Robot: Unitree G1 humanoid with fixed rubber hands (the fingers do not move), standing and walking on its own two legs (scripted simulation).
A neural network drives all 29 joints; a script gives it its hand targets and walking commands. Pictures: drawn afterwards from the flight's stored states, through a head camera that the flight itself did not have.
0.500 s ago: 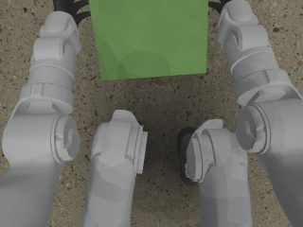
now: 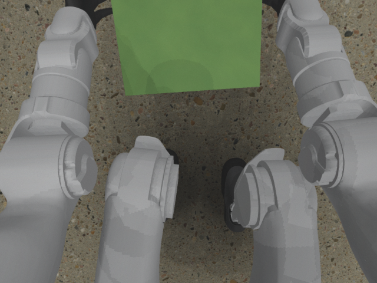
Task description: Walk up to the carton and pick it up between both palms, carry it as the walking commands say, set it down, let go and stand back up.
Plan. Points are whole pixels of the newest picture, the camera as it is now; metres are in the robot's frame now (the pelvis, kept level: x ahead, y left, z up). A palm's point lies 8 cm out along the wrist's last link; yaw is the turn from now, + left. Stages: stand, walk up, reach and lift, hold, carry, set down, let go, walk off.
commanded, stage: set down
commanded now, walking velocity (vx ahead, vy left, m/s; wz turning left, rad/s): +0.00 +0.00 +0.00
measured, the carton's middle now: (186, 7) +0.56 +0.07 -0.25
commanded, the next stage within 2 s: none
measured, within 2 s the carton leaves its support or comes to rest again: rests again in 0.16 s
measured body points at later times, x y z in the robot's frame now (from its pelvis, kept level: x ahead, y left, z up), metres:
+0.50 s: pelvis +0.01 +0.00 -0.01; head +0.38 +0.03 +0.23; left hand +0.53 +0.23 -0.19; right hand +0.58 -0.09 -0.19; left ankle +0.11 +0.10 -0.32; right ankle +0.10 -0.10 -0.32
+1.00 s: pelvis -0.01 +0.00 +0.00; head +0.36 +0.03 +0.24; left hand +0.52 +0.27 -0.18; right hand +0.57 -0.11 -0.18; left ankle +0.11 +0.10 -0.32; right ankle +0.10 -0.10 -0.32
